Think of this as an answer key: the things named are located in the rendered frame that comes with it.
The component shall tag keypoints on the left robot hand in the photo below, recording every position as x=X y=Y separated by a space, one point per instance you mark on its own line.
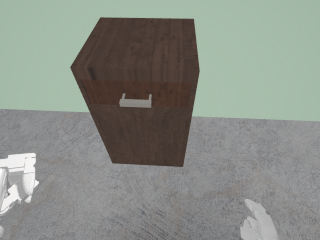
x=18 y=170

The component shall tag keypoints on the drawer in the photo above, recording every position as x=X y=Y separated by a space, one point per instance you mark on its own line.
x=164 y=94

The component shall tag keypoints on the handle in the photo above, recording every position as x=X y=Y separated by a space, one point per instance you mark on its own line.
x=139 y=103

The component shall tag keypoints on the right robot hand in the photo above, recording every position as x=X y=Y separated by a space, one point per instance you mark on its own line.
x=263 y=228

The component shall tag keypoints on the cabinet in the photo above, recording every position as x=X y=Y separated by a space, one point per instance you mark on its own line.
x=149 y=50

